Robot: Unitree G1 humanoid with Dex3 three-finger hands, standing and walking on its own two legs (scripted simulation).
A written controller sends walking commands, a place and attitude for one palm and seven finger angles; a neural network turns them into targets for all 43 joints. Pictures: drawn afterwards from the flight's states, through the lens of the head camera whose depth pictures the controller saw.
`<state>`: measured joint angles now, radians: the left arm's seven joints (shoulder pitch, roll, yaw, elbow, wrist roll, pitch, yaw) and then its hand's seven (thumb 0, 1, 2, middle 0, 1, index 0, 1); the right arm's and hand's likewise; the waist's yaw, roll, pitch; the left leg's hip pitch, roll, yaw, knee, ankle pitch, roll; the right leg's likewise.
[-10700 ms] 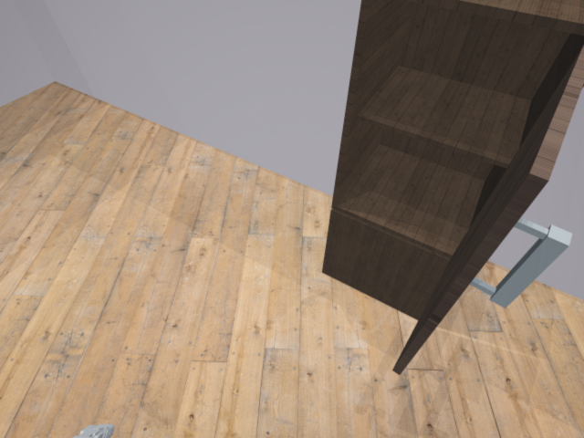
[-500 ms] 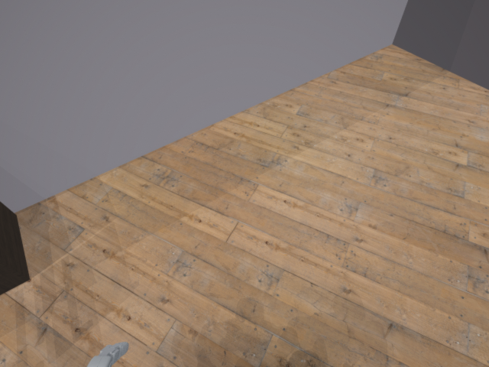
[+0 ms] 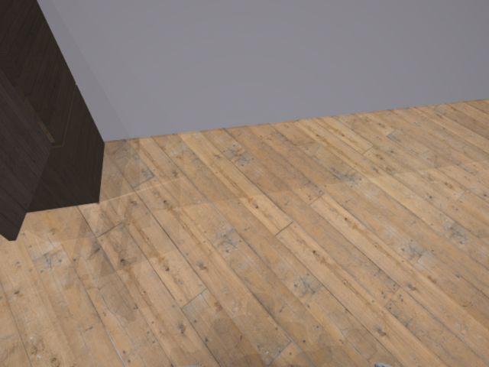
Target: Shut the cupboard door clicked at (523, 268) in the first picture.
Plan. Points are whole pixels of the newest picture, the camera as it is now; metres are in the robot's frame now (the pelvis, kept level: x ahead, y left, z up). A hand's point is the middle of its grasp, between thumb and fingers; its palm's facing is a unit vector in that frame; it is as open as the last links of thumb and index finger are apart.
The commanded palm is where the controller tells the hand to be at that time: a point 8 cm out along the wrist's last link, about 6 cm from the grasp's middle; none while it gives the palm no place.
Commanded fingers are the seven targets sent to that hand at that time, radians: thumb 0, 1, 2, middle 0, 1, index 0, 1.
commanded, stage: turn to face it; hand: left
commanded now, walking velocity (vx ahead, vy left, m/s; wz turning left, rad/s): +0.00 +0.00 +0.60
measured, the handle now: out of the picture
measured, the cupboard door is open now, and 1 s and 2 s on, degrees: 84 84 84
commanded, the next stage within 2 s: take the last steps up to it in 1.00 s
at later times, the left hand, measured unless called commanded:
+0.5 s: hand out of the picture +0.05 +0.18 -0.12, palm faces +0.30 -0.90 -0.30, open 7.4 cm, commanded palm none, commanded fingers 0.00 0.90 0.90 -0.20 -0.30 -0.20 -0.30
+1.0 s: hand out of the picture -0.14 +0.18 -0.16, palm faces +0.58 -0.78 -0.25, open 7.4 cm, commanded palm none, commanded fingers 0.00 0.90 0.90 -0.20 -0.30 -0.20 -0.30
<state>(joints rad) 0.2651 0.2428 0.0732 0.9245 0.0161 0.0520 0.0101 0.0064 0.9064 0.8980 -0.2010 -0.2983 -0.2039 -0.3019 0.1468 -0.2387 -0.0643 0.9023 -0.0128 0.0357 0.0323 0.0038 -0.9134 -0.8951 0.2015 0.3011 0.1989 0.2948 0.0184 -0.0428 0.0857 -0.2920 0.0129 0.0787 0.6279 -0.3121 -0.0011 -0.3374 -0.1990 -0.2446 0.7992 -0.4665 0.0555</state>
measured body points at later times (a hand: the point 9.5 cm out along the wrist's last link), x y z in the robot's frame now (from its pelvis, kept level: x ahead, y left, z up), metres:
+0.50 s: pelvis -0.01 -0.05 +0.01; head +0.02 -0.08 +0.46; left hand +0.03 +0.22 -0.10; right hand +0.12 -0.28 -0.15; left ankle -0.05 +0.09 -0.64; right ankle +0.03 -0.14 -0.72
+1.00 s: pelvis -0.04 -0.01 +0.02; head -0.03 +0.02 +0.47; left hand -0.17 +0.22 -0.14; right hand +0.18 -0.16 -0.11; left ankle -0.10 +0.07 -0.72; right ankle +0.02 -0.15 -0.65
